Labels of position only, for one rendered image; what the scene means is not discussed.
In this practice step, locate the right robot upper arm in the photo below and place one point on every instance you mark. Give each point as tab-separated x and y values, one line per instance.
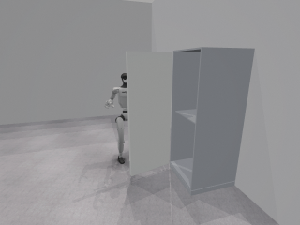
115	90

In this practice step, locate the robot right hand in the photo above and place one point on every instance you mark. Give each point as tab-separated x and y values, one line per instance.
107	104

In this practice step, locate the fridge door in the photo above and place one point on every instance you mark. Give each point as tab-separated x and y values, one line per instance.
149	102

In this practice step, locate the right robot foot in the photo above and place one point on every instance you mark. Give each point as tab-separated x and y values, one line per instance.
121	160

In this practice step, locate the humanoid robot head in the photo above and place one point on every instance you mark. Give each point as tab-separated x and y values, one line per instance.
124	76

